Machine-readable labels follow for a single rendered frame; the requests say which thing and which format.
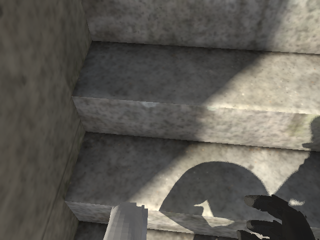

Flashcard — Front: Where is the robot right hand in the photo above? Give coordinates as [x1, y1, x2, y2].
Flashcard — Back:
[236, 194, 319, 240]

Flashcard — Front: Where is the robot left thigh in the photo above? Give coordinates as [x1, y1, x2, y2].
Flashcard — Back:
[103, 202, 148, 240]

